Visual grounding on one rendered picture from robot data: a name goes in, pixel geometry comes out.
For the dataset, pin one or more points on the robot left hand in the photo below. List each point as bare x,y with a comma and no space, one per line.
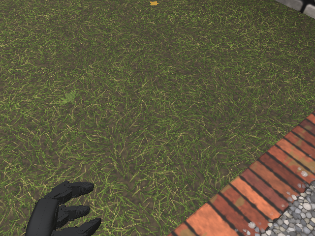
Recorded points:
48,215

